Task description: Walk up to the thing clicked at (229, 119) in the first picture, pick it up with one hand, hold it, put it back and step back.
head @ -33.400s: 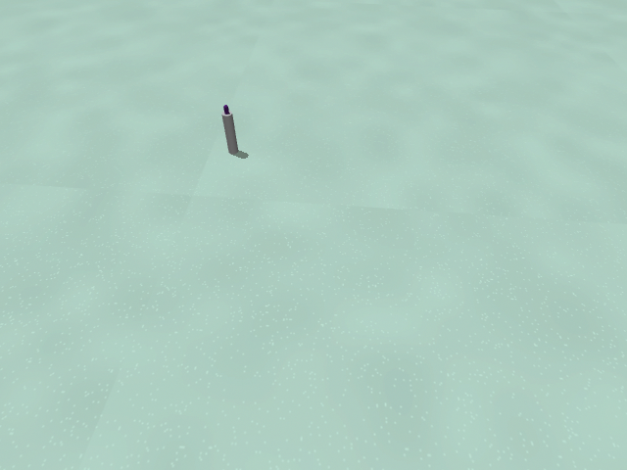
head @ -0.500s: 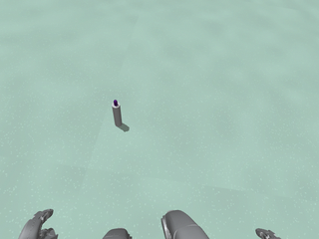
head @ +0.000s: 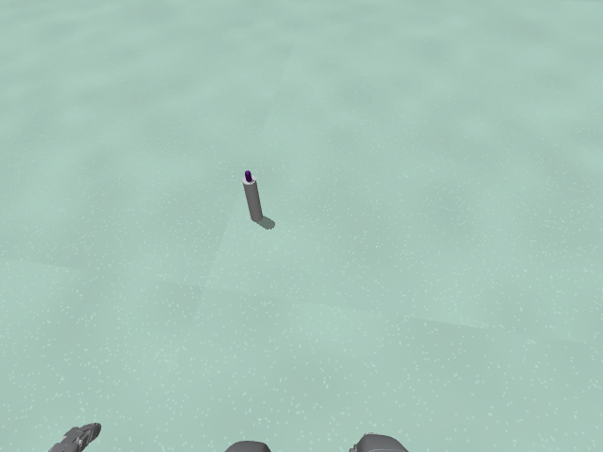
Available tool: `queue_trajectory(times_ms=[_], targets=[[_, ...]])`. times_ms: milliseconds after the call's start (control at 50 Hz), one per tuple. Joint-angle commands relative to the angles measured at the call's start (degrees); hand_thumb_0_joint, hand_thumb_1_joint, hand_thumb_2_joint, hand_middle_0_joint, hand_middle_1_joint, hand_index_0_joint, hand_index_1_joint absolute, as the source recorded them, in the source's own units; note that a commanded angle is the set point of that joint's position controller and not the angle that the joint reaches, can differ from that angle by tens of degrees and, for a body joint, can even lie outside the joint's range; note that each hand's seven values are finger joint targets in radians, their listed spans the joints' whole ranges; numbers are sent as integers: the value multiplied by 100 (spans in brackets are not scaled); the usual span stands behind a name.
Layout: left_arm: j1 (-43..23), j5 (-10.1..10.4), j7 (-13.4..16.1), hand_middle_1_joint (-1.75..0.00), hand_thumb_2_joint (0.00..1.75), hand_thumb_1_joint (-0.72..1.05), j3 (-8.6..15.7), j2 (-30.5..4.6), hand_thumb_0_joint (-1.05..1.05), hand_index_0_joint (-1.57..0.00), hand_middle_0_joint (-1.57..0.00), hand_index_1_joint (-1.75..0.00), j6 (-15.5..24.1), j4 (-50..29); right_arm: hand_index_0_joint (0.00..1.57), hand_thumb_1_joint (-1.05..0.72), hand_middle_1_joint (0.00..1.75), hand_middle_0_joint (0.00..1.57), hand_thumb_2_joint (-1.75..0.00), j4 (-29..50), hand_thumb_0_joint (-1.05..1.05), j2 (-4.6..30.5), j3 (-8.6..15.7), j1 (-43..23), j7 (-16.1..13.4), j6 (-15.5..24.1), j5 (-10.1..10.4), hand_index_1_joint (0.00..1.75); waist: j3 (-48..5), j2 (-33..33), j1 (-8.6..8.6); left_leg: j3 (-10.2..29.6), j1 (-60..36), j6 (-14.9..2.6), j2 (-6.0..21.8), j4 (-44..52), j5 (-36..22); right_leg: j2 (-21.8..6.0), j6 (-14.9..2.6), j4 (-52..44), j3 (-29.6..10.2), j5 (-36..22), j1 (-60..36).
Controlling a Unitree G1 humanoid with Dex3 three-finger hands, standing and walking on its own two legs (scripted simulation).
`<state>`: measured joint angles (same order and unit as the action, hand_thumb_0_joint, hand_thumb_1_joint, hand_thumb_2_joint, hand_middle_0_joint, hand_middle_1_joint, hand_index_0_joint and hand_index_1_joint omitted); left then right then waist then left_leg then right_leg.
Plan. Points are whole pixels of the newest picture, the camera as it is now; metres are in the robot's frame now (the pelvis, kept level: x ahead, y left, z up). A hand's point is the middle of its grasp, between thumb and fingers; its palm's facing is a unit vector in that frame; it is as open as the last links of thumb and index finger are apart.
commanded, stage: step back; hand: left
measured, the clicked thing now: (252, 196) +1.06 +0.21 -0.62
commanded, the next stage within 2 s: stand in 0.94 s
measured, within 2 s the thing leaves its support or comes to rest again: neither
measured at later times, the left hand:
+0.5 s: hand out of the picture +0.02 +0.26 -0.13, palm faces +0.06 -0.92 -0.38, open 7.4 cm
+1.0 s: hand out of the picture +0.12 +0.29 -0.14, palm faces +0.00 -0.94 -0.35, open 7.4 cm
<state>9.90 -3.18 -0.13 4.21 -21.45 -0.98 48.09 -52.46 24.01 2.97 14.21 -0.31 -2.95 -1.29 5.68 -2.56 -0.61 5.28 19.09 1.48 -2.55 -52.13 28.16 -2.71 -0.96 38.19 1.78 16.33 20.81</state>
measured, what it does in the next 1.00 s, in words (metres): steps on the spot: left foot, then left foot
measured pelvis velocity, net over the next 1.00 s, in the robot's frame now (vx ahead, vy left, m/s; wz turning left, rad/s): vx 0.03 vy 0.02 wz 0.01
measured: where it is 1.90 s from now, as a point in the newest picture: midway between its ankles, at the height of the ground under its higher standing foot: outside the picture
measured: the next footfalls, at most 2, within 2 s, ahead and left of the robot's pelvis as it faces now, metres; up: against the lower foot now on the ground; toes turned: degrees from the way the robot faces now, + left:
left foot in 0.04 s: +0.00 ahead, +0.13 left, +0.00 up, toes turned -1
left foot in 0.64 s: +0.10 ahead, +0.15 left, +0.00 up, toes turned +2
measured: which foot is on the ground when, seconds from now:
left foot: up 0.00-0.02, down 0.04-0.34, up 0.36-0.62, down 0.64-1.00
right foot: down 0.00-1.00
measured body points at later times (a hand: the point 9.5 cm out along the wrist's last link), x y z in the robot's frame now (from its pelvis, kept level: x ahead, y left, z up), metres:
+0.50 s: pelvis +0.00 -0.01 +0.01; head +0.01 -0.02 +0.46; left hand +0.02 +0.30 -0.11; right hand +0.09 -0.33 -0.12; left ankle +0.01 +0.13 -0.68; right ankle +0.02 -0.12 -0.72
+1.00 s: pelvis +0.03 +0.02 +0.01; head +0.05 +0.03 +0.46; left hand +0.12 +0.33 -0.12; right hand +0.16 -0.26 -0.11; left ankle +0.06 +0.15 -0.72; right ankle +0.02 -0.12 -0.72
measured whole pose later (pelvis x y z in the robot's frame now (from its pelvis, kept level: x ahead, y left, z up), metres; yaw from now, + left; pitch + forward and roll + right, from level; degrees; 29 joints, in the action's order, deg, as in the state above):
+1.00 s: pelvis +0.03 +0.02 +0.01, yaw +1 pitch -2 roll -1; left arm 6.1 -0.2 -0.4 0.6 -21.5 1.1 60.3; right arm -60.8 18.4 0.3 2.3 0.4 0.9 -0.6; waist 4.5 0.3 -0.8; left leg -0.8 15.3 0.8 2.2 -30.5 13.1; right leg -1.9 1.9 29.1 0.0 16.9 10.2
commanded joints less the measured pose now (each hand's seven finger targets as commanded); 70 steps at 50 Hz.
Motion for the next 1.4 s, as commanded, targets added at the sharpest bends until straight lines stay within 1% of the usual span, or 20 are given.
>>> queue_trajectory(times_ms=[0,20,60,80,100,140,240,280,300,320,340,380,440,520,600,640,680,780,1020,1380], targets=[[-32,51,63,-30,90,90,480,-1699,0,-20,-20,-30,63,-286,20,-90,30,20,-90,285,0,878,302,-3,19,370,-77,30,-722,1519,-142,-476,-536,-233,175,2880,59,-1130,-835,-1339,-1520,1576,-818],[19,57,50,-30,90,90,373,-1516,0,-20,-20,-30,31,-256,20,-90,30,20,-90,83,0,856,354,278,16,401,-92,30,-746,1018,-17,-519,-1110,-290,-8,3471,-557,-791,-588,-833,-1086,1548,-529],[106,209,29,-30,90,90,132,-747,0,-20,-20,-30,46,-349,20,-90,30,20,-90,100,0,1471,504,204,-23,447,-218,30,-568,-1134,-5,2585,-2015,-908,1787,4046,1077,309,59,1223,49,1584,1842],[-622,129,74,-30,90,90,310,-1366,0,-20,-20,-30,86,-307,20,-90,30,20,-90,206,0,1877,512,-40,3,433,-155,30,45,-734,334,3169,-312,-1582,2338,4282,2349,-114,85,1302,-526,1539,1432],[-668,150,20,-30,90,90,362,-1602,0,-20,-20,-30,127,-249,20,-90,30,20,-90,312,0,1762,494,-515,2,451,-120,30,475,-583,118,2849,652,-1636,2369,4363,2415,-189,54,1481,-606,1360,673],[-172,227,-99,-30,90,90,303,-1283,0,-20,-20,-30,175,23,20,-90,30,20,-90,332,0,1160,311,-895,14,512,-198,30,448,-489,-183,1153,173,-1114,1373,3853,720,-38,25,936,-371,724,370],[-130,176,-121,-30,90,90,278,-1122,0,-20,-20,-30,272,196,20,-90,30,20,-90,192,0,1267,406,-299,81,429,-140,30,-23,-781,131,703,-28,-944,1192,3376,856,365,14,-403,204,616,-567],[506,126,-38,-30,90,90,309,-1145,0,-20,-20,-30,340,495,20,-90,30,20,-90,264,0,1038,345,-468,76,319,-86,30,-157,-417,-204,392,491,-824,985,2458,870,449,-30,-1161,143,297,-1585],[742,85,17,-30,90,90,353,-1274,0,-20,-20,-30,391,558,20,-90,30,20,-90,306,0,712,245,-326,56,309,-47,30,-331,207,-295,124,904,-631,726,1628,600,116,-130,-1483,-617,557,-2113],[921,11,63,-30,90,90,460,-1687,0,-20,-20,-30,458,556,20,-90,30,20,-90,445,0,376,144,-390,61,331,-19,30,-345,1314,-366,-265,1854,-352,-49,99,425,-1184,-559,-2430,-2931,1766,-2293],[626,34,61,-30,90,90,523,-2020,0,-20,-20,-30,469,409,20,-90,30,20,-90,410,0,754,250,-440,-13,321,-71,30,-123,891,-357,173,1660,-310,120,-306,554,-1987,-1062,-2757,-3743,2808,-1376],[194,78,46,-30,90,90,476,-1864,0,-20,-20,-30,497,262,20,-90,30,20,-90,252,0,1101,362,-265,9,392,-54,30,364,567,-140,358,1454,-301,438,-494,194,-1959,-1364,-2686,-3412,2551,-756],[191,139,70,-30,90,90,360,-1529,0,-20,-20,-30,585,349,20,-90,30,20,-90,77,0,818,313,-108,50,430,-28,30,-115,695,-72,286,990,-257,448,10,-321,-1320,-903,-2207,-1940,431,-1034],[-147,148,60,-30,90,90,268,-1504,0,-20,-20,-30,523,256,20,-90,30,20,-90,11,0,698,270,-116,81,397,-27,30,-358,1172,-10,-376,22,-125,464,1147,-573,-1139,-823,-1775,-1061,-626,-494],[-68,259,79,-30,90,90,115,-1272,0,-20,-20,-30,358,273,20,-90,30,20,-90,-180,0,612,250,-130,-21,474,-23,30,-710,892,86,-693,-1018,-220,245,2584,-2219,-696,-435,-418,-412,-2307,-506],[75,316,86,-30,90,90,4,-1021,0,-20,-20,-30,289,267,20,-90,30,20,-90,-164,0,982,301,-268,-90,503,-63,30,-934,82,-18,390,-1251,-553,1193,2586,-3207,-256,-126,-3,-234,-1250,-155],[172,359,128,-30,90,90,48,-1145,0,-20,-20,-30,162,518,20,-90,30,20,-90,-37,0,1398,310,-953,-73,463,3,30,-828,-544,-144,1334,134,-1293,2022,3101,-1796,136,-31,298,-106,1074,-1011],[122,273,90,-30,90,90,65,-1305,0,-20,-20,-30,277,750,20,-90,30,20,-90,-182,0,891,114,-1224,-56,452,26,30,-792,-201,-129,219,-112,-393,1031,2465,-1846,-265,-186,-991,-744,-679,-1062],[-553,306,52,-30,90,90,-189,-1114,0,-20,-20,-30,334,1106,20,-90,30,20,-90,-694,0,776,21,-1302,18,544,103,30,-1127,143,75,-63,-1425,-304,1094,2917,-3525,-429,-25,-1572,-572,-1747,-1328],[-647,242,9,-30,90,90,-183,-1174,0,-20,-20,-30,312,1325,20,-90,30,20,-90,-930,0,776,18,-1227,99,456,63,30,-398,179,105,-47,-1065,-155,964,3703,-1229,-425,10,-2464,-698,346,-853]])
